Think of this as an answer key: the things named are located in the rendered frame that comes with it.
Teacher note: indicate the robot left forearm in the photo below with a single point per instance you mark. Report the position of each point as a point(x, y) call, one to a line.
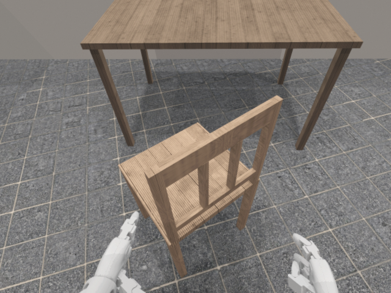
point(99, 284)

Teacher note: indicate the right robot hand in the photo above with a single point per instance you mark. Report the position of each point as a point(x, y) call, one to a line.
point(318, 277)

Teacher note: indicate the table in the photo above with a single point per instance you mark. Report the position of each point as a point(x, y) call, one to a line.
point(222, 24)

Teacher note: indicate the left robot hand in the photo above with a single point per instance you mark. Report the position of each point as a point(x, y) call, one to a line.
point(116, 256)

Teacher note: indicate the chair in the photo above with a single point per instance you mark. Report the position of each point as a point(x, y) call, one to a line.
point(187, 179)

